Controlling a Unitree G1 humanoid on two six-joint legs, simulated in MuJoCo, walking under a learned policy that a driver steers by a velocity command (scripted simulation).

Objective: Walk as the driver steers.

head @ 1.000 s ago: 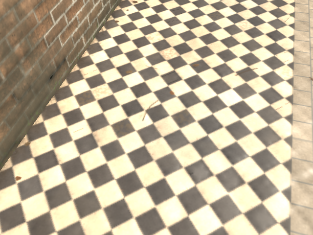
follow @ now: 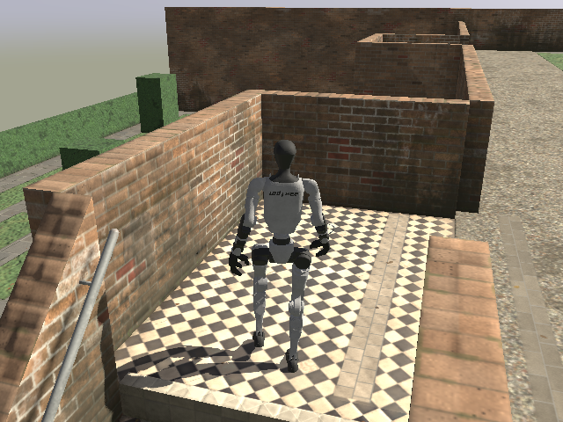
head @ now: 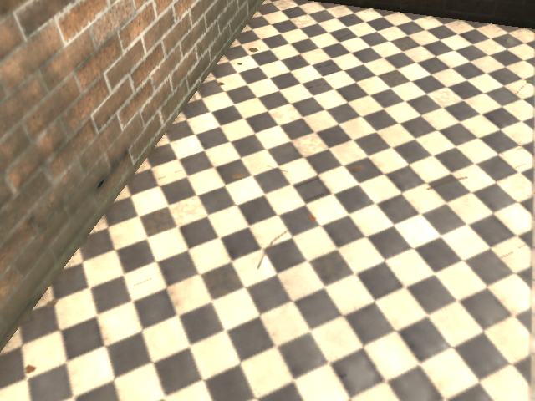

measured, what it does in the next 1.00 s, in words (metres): walks ahead, turning right: left foot, then right foot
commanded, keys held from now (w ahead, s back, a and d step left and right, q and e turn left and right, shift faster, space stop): w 0.28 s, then w+e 0.72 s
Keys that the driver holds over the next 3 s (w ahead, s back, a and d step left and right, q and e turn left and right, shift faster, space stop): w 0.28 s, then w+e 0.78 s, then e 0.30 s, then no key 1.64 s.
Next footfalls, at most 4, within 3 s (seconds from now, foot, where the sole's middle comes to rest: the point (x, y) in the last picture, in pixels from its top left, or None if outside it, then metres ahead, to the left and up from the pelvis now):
0.24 left None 0.31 0.12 -0.78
0.82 right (331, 382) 0.58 -0.07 -0.78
1.30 left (320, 271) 0.92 -0.04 -0.78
1.70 right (367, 331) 0.73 -0.17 -0.78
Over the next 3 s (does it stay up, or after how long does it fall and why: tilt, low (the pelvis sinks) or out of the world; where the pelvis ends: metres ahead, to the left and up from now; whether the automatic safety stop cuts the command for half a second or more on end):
stays up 0.76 -0.05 0.00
